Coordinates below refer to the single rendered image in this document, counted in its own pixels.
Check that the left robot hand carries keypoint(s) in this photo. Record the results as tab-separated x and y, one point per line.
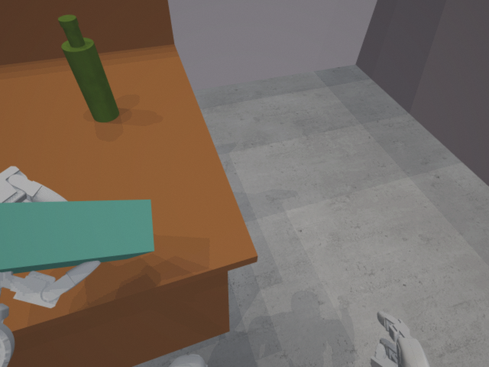
36	288

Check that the table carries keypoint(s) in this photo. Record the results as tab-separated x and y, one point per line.
128	311

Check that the sponge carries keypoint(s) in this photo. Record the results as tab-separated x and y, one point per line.
44	235

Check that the right robot hand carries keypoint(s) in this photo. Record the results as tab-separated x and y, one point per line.
408	351

